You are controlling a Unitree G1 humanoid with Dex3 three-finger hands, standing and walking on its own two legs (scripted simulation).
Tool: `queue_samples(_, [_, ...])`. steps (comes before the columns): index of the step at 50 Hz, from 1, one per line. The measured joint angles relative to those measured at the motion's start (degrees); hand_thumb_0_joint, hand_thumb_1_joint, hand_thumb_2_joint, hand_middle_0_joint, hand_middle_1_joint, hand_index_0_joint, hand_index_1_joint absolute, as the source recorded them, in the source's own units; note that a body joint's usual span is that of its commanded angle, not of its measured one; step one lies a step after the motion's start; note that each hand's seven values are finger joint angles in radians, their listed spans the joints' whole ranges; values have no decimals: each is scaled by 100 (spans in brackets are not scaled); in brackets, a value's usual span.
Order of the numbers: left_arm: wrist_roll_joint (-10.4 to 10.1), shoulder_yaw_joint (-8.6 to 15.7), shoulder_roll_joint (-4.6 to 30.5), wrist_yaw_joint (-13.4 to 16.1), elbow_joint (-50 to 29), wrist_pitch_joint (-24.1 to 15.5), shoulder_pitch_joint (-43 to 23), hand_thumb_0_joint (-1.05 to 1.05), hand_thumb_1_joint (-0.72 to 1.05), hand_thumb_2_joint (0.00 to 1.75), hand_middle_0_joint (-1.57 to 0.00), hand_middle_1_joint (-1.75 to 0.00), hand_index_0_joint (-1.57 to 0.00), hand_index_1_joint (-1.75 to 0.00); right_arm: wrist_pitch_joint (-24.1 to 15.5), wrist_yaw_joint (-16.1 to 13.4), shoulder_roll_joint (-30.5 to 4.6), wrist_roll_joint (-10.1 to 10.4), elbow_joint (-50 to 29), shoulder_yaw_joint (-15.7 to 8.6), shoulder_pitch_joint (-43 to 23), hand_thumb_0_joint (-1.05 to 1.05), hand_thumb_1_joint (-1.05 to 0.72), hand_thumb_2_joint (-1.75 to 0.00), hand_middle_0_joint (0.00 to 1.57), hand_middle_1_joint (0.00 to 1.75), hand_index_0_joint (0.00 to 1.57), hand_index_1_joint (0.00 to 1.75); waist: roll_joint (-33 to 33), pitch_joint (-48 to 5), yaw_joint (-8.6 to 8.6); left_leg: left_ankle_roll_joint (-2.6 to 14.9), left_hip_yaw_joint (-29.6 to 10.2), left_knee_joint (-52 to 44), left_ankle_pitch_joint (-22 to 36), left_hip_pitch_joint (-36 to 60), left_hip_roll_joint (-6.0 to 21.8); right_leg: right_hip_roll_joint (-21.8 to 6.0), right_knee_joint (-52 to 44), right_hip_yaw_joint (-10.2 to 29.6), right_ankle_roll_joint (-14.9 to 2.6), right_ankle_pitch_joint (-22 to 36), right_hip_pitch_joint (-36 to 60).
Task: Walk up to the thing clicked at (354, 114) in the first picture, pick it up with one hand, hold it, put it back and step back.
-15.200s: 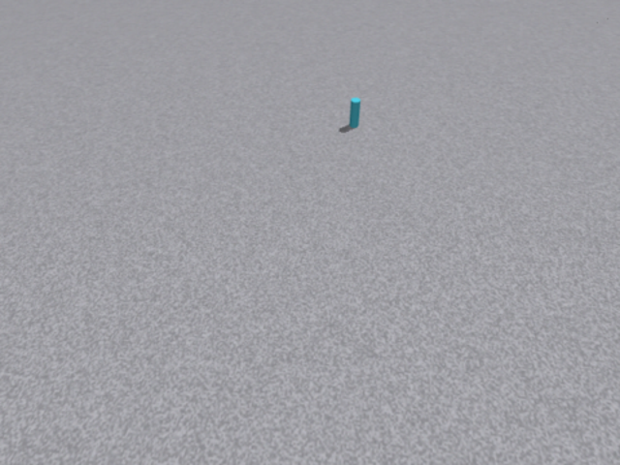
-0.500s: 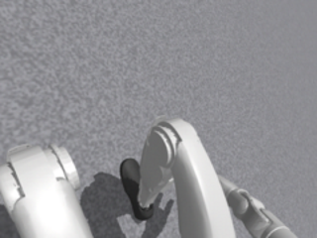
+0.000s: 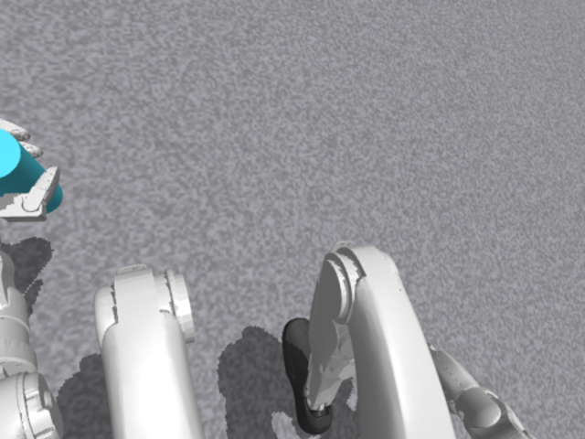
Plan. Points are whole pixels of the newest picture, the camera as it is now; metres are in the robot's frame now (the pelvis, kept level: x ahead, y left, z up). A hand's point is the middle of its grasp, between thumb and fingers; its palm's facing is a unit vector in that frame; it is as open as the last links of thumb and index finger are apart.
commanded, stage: settle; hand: left
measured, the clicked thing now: (17, 178) +0.43 +0.32 -0.10
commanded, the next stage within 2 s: lift in 1.02 s
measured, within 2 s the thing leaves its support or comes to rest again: neither
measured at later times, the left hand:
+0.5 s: hand (10, 138) +0.44 +0.30 -0.02, palm faces +0.31 -0.95 -0.02, open 7.9 cm
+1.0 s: hand (1, 131) +0.43 +0.30 +0.02, palm faces +0.33 -0.94 -0.02, open 7.9 cm
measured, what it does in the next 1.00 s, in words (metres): rises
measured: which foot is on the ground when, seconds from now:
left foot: down 0.00-1.00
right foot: down 0.00-1.00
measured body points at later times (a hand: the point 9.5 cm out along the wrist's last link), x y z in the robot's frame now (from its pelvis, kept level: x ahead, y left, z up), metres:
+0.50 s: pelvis +0.01 -0.01 +0.03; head +0.23 +0.08 +0.42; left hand +0.41 +0.35 -0.01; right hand +0.17 -0.27 -0.08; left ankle +0.08 +0.13 -0.28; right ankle +0.12 -0.12 -0.28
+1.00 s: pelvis +0.01 -0.01 +0.05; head +0.21 +0.07 +0.45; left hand +0.40 +0.35 +0.02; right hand +0.17 -0.26 -0.07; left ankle +0.08 +0.13 -0.28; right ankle +0.12 -0.12 -0.28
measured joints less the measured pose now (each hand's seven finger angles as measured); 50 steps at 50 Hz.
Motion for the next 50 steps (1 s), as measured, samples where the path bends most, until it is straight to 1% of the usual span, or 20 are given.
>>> queue_samples(4, [12,-46,-98,-65,-207,218,18,-4,-22,122,-78,-120,-84,-125,13,-47,62,121,44,-199,78,0,-88,-90,21,30,20,30,119,-149,51,-19,125,-155,-3,-5,-5,-46,-50,89,-32,-53,-64])
queue_samples(7, [-31,-37,-206,-147,-341,329,36,-4,-22,122,-78,-120,-84,-125,13,-78,79,203,95,-333,132,0,-88,-90,21,30,20,30,231,-268,85,-32,209,-263,-19,0,-12,-79,-86,151,-47,-106,-98])
queue_samples(12, [-142,27,-367,-243,-344,507,-16,-4,-22,122,-78,-120,-84,-125,8,-140,83,339,182,-508,217,0,-88,-90,21,30,20,30,368,-455,131,-59,335,-414,-64,45,-2,-108,-125,249,-87,-183,-139])
queue_samples(17, [-170,144,-442,-367,-282,556,-107,-4,-21,122,-78,-120,-84,-125,-21,-179,88,415,226,-637,234,0,-88,-90,21,30,20,30,433,-513,125,-92,406,-538,-75,95,12,-118,-172,302,-130,-207,-162])
queue_samples(22, [-150,163,-601,-468,-406,677,-105,-4,-21,122,-78,-120,-84,-125,-60,-220,92,462,235,-767,314,0,-89,-90,21,30,20,30,447,-586,162,-122,469,-663,-90,145,22,-128,-232,348,-165,-236,-168])
queue_samples(26, [-134,203,-744,-453,-519,737,-106,-4,-21,122,-78,-120,-84,-125,-87,-255,109,486,281,-846,348,0,-89,-90,21,30,20,30,451,-663,185,-133,509,-763,-106,211,24,-137,-297,375,-179,-265,-127])
queue_samples(32, [-56,206,-799,-405,-554,800,-136,-4,-21,122,-78,-120,-84,-125,-127,-293,142,504,322,-946,363,0,-89,-90,21,30,20,30,477,-751,195,-125,573,-913,-82,312,25,-148,-415,418,-181,-258,-43])
queue_samples(38, [-55,217,-824,-409,-449,797,-172,-4,-22,122,-78,-120,-84,-125,-165,-302,153,531,318,-995,381,0,-89,-90,21,30,20,30,525,-789,207,-102,637,-1043,-13,372,26,-155,-520,465,-171,-201,2])
queue_samples(50, [-12,157,-1017,-351,-380,771,-172,-4,-22,122,-78,-120,-84,-125,-255,-326,220,540,403,-1061,469,0,-89,-90,21,30,20,30,512,-869,249,-101,721,-1218,48,494,21,-172,-633,529,-180,-166,82])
